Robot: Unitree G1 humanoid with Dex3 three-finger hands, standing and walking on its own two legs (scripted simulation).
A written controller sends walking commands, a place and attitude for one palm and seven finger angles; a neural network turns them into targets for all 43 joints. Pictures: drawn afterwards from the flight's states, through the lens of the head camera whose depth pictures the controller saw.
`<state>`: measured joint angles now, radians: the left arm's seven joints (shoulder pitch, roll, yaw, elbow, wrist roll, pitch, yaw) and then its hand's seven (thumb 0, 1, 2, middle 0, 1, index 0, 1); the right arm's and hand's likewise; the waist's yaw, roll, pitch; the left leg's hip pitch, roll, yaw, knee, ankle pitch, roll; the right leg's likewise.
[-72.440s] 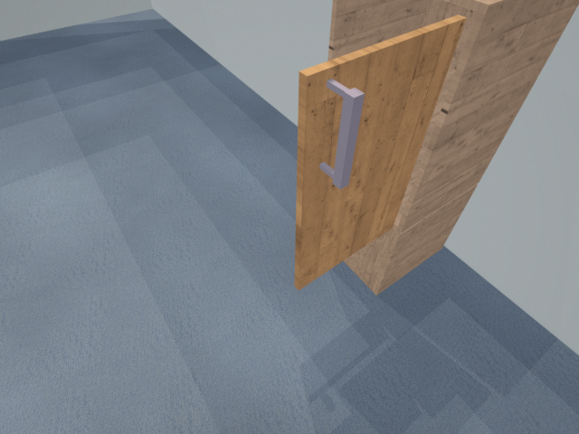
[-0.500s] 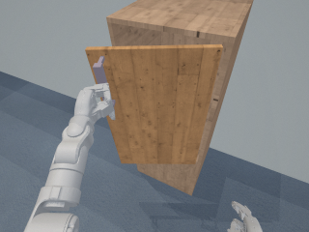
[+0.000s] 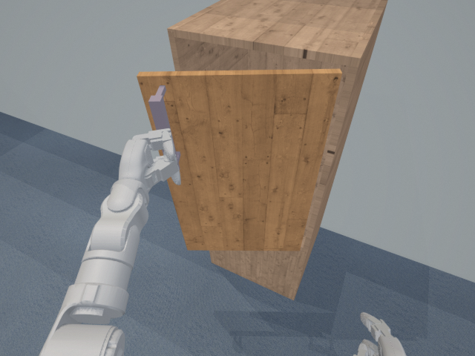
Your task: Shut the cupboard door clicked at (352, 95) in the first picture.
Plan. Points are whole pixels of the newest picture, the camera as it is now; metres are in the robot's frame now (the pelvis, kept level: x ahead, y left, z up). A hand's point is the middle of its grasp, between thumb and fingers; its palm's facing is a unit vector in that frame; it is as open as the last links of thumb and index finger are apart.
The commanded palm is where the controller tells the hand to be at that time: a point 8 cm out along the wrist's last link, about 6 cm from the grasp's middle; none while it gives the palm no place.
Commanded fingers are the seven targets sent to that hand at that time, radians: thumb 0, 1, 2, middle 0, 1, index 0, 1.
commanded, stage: push the door shut along its arc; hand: left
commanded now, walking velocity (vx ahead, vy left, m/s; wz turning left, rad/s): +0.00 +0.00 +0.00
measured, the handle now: (168, 132) +0.48 +0.16 +0.15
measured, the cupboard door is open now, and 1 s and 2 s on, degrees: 25 9 0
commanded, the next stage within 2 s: pull the fist back off the door in 1.80 s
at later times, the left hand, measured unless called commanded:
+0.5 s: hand (185, 139) +0.45 +0.12 +0.15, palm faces -0.11 -0.99 -0.03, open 3.1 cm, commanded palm +0.44 +0.17 +0.15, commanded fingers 0.00 0.90 0.90 -1.30 -1.50 -1.30 -1.50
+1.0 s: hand (208, 122) +0.51 +0.09 +0.15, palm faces -0.26 -0.96 -0.03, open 3.1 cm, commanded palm +0.51 +0.15 +0.15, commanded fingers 0.00 0.90 0.90 -1.30 -1.50 -1.30 -1.50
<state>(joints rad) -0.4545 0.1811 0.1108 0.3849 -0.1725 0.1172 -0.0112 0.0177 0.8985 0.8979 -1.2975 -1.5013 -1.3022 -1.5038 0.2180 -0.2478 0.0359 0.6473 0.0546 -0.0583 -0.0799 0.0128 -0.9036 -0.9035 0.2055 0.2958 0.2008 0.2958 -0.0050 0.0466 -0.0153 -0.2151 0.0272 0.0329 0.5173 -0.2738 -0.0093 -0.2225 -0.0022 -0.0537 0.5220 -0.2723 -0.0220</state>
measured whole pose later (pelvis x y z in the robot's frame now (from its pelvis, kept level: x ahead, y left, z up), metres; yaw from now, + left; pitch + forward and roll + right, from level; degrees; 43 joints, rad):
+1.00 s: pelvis +0.00 +0.01 -0.01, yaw +0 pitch +10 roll +0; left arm -1.11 0.37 0.17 1.22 -0.15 -0.18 -0.28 0.02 0.90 0.90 -1.30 -1.50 -1.30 -1.50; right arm 0.36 -0.30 0.02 0.74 0.02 -0.13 -0.06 0.01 -0.90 -0.90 0.21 0.30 0.20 0.30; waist -0.16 0.04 -0.02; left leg -0.52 0.02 0.03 0.66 -0.31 0.01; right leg -0.52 -0.02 -0.05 0.64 -0.30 -0.01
